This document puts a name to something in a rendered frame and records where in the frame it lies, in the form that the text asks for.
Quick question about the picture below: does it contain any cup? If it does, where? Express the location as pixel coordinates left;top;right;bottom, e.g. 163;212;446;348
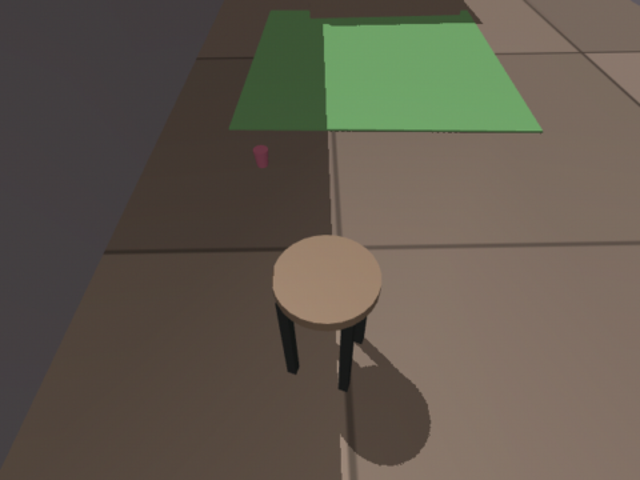
253;145;268;168

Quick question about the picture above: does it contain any stool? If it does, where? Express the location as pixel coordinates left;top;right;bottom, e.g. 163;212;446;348
272;235;382;392

